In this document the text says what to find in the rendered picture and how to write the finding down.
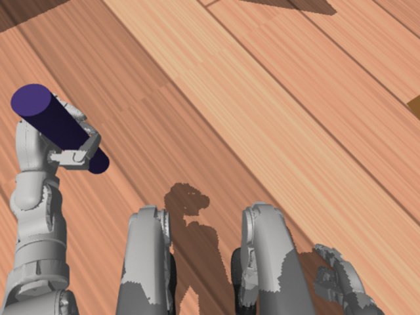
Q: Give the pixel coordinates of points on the right robot foot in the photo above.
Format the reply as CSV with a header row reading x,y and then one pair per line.
x,y
236,277

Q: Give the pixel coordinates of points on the left robot arm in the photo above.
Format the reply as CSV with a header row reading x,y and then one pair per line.
x,y
40,276

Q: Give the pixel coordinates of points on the right robot hand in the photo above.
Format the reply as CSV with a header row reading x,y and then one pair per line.
x,y
334,285

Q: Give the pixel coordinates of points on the right robot arm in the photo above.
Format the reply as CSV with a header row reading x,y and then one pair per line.
x,y
357,303

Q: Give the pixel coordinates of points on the left robot hand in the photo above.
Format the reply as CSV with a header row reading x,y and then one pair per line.
x,y
36,152

